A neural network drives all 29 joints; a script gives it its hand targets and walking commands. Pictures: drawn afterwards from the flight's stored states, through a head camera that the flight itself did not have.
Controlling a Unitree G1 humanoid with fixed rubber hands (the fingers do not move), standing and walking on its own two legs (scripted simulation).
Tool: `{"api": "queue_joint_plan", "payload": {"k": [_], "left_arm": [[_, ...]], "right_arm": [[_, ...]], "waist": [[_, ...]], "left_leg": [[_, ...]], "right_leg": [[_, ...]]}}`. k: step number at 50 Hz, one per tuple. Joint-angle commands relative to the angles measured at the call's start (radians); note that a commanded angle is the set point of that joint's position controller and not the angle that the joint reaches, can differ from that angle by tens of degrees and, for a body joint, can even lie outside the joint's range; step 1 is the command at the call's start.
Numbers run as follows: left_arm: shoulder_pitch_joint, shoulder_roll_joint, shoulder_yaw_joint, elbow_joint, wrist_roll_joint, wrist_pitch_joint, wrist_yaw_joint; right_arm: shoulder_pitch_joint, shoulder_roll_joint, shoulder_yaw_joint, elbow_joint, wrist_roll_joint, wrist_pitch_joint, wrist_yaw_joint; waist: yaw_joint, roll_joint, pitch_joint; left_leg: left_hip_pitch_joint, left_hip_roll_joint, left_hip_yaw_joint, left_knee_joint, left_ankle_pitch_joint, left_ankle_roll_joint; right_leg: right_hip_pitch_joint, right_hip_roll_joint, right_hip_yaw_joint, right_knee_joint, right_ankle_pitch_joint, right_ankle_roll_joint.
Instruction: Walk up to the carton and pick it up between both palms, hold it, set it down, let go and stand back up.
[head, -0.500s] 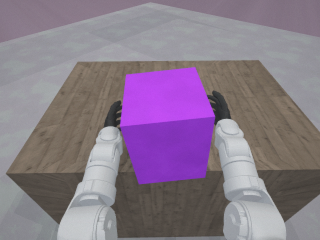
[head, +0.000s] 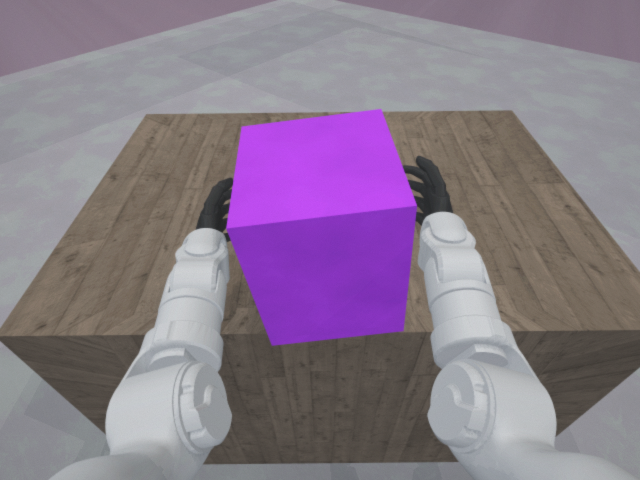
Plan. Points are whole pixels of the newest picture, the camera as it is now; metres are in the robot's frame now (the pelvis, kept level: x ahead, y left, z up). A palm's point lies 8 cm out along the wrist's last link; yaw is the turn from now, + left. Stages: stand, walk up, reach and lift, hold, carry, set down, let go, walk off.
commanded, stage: set down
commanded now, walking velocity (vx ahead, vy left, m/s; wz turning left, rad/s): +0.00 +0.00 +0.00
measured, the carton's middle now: (324, 231) +0.46 -0.01 +0.09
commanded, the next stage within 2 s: none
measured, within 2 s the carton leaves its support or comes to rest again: rests again in 0.60 s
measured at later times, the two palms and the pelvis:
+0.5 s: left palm (206, 246) +0.44 +0.16 +0.09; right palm (413, 231) +0.43 -0.13 +0.12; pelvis +0.03 +0.02 +0.00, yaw +0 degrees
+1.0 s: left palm (217, 248) +0.44 +0.15 +0.09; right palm (422, 241) +0.43 -0.14 +0.10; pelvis +0.02 +0.01 +0.00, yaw +0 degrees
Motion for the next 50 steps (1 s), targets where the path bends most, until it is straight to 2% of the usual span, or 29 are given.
{"api": "queue_joint_plan", "payload": {"k": [1,2,5,8,13,14,15,18,20,21,24,25,26,27,29,33,35,36,38,43,46,49,50], "left_arm": [[-0.634,-0.363,-0.217,-0.166,-0.048,-0.104,-0.153],[-0.627,-0.369,-0.224,-0.183,-0.047,-0.111,-0.154],[-0.617,-0.409,-0.262,-0.207,-0.047,-0.125,-0.157],[-0.594,-0.434,-0.296,-0.236,-0.056,-0.138,-0.154],[-0.561,-0.467,-0.371,-0.307,-0.076,-0.157,-0.138],[-0.552,-0.46,-0.367,-0.303,-0.067,-0.157,-0.134],[-0.532,-0.458,-0.365,-0.294,-0.062,-0.155,-0.131],[-0.481,-0.476,-0.339,-0.238,-0.042,-0.148,-0.127],[-0.473,-0.493,-0.325,-0.213,-0.024,-0.154,-0.125],[-0.466,-0.502,-0.327,-0.211,-0.021,-0.156,-0.122],[-0.472,-0.524,-0.321,-0.208,-0.016,-0.164,-0.112],[-0.466,-0.521,-0.32,-0.206,-0.012,-0.166,-0.108],[-0.458,-0.519,-0.312,-0.197,-0.003,-0.165,-0.105],[-0.466,-0.513,-0.298,-0.19,0.009,-0.166,-0.102],[-0.455,-0.52,-0.28,-0.188,0.018,-0.171,-0.095],[-0.441,-0.554,-0.293,-0.177,0.017,-0.182,-0.086],[-0.439,-0.558,-0.301,-0.193,0.018,-0.182,-0.08],[-0.431,-0.555,-0.299,-0.183,0.025,-0.18,-0.08],[-0.408,-0.563,-0.291,-0.175,0.028,-0.179,-0.084],[-0.367,-0.559,-0.274,-0.164,0.055,-0.182,-0.104],[-0.357,-0.553,-0.264,-0.155,0.052,-0.186,-0.125],[-0.322,-0.514,-0.236,-0.142,0.069,-0.185,-0.136],[-0.315,-0.517,-0.229,-0.124,0.064,-0.184,-0.139]], "right_arm": [[-0.517,0.442,0.25,-0.097,0.048,-0.056,0.089],[-0.518,0.447,0.267,-0.11,0.044,-0.061,0.088],[-0.488,0.476,0.297,-0.136,0.046,-0.077,0.081],[-0.467,0.5,0.335,-0.19,0.048,-0.094,0.072],[-0.398,0.505,0.381,-0.193,0.071,-0.11,0.06],[-0.375,0.501,0.379,-0.171,0.057,-0.11,0.062],[-0.349,0.497,0.362,-0.143,0.058,-0.107,0.065],[-0.324,0.466,0.313,-0.113,0.032,-0.117,0.079],[-0.334,0.46,0.291,-0.103,0.023,-0.13,0.093],[-0.339,0.461,0.278,-0.097,0.011,-0.137,0.1],[-0.328,0.447,0.248,-0.06,0.002,-0.15,0.118],[-0.326,0.433,0.239,-0.051,-0.003,-0.152,0.123],[-0.319,0.425,0.225,-0.039,-0.012,-0.155,0.129],[-0.331,0.425,0.218,-0.031,-0.015,-0.156,0.135],[-0.336,0.418,0.208,-0.028,-0.023,-0.165,0.147],[-0.369,0.431,0.229,-0.047,-0.021,-0.192,0.163],[-0.364,0.436,0.243,-0.06,-0.015,-0.198,0.164],[-0.364,0.426,0.242,-0.048,-0.011,-0.199,0.165],[-0.353,0.426,0.239,-0.048,-0.02,-0.202,0.164],[-0.301,0.452,0.235,-0.05,-0.036,-0.205,0.164],[-0.297,0.464,0.241,-0.057,-0.053,-0.201,0.163],[-0.26,0.455,0.24,-0.074,-0.058,-0.196,0.155],[-0.257,0.454,0.235,-0.068,-0.067,-0.194,0.154]], "waist": [[0.023,-0.051,-0.493],[0.024,-0.079,-0.509],[0.018,-0.047,-0.528],[0.015,-0.053,-0.601],[0.006,-0.015,-0.631],[0.008,-0.019,-0.619],[0.007,0.011,-0.578],[0.002,0.031,-0.51],[0.007,0.022,-0.453],[-0.002,0.039,-0.456],[-0.012,0.03,-0.421],[-0.015,0.045,-0.416],[-0.016,0.062,-0.415],[-0.008,0.052,-0.397],[-0.004,0.019,-0.391],[0.0,0.017,-0.442],[0.002,0.007,-0.465],[0.009,0.03,-0.46],[0.011,0.003,-0.447],[0.016,0.002,-0.409],[0.003,-0.014,-0.403],[0.019,0.0,-0.389],[0.014,-0.007,-0.359]], "left_leg": [[0.008,-0.044,0.036,-0.049,0.057,0.059],[0.02,-0.041,0.03,-0.048,0.082,0.055],[0.028,-0.041,0.016,-0.049,0.161,0.052],[0.048,-0.037,0.009,-0.043,0.247,0.053],[0.131,-0.041,0.007,0.0,0.384,0.033],[0.135,-0.04,0.007,0.003,0.391,0.026],[0.14,-0.04,0.01,0.011,0.4,0.019],[0.16,-0.029,0.007,0.022,0.389,0.001],[0.165,-0.024,-0.002,0.034,0.381,-0.013],[0.177,-0.023,0.004,0.049,0.398,-0.021],[0.211,-0.017,-0.003,0.063,0.413,-0.034],[0.222,-0.011,-0.007,0.068,0.415,-0.039],[0.217,-0.012,0.0,0.063,0.382,-0.041],[0.214,-0.013,0.004,0.066,0.361,-0.041],[0.219,-0.007,-0.001,0.063,0.369,-0.042],[0.234,-0.002,-0.009,0.078,0.403,-0.045],[0.251,-0.005,0.002,0.079,0.423,-0.042],[0.238,-0.004,-0.005,0.073,0.427,-0.043],[0.22,-0.007,-0.004,0.073,0.43,-0.042],[0.163,-0.019,0.003,0.035,0.335,-0.024],[0.132,-0.021,0.004,0.013,0.296,-0.019],[0.1,-0.027,0.01,-0.013,0.251,-0.006],[0.081,-0.03,0.01,-0.017,0.238,-0.005]], "right_leg": [[0.472,-0.03,-0.015,0.062,0.225,0.036],[0.484,-0.026,-0.02,0.067,0.257,0.042],[0.502,-0.027,-0.008,0.079,0.362,0.035],[0.535,-0.032,-0.001,0.093,0.46,0.042],[0.507,-0.023,0.002,0.098,0.522,0.036],[0.504,-0.019,-0.003,0.093,0.516,0.034],[0.487,-0.019,0.002,0.086,0.504,0.029],[0.425,-0.015,-0.005,0.063,0.418,0.011],[0.358,-0.007,-0.01,0.043,0.345,-0.003],[0.36,-0.008,-0.014,0.028,0.325,-0.01],[0.293,0.002,-0.018,0.013,0.273,-0.019],[0.284,0.002,-0.015,0.001,0.25,-0.029],[0.273,0.003,-0.021,-0.01,0.207,-0.031],[0.259,0.004,-0.023,-0.014,0.181,-0.028],[0.229,0.006,-0.025,-0.015,0.179,-0.028],[0.22,0.012,-0.021,-0.015,0.181,-0.037],[0.218,0.012,-0.018,-0.019,0.204,-0.025],[0.223,0.009,-0.009,-0.025,0.203,-0.03],[0.227,0.011,-0.016,-0.022,0.215,-0.027],[0.261,0.003,-0.004,-0.016,0.223,-0.01],[0.299,-0.002,-0.006,-0.013,0.246,0.001],[0.34,-0.003,-0.003,-0.01,0.255,0.005],[0.334,-0.003,-0.012,-0.01,0.246,0.007]]}}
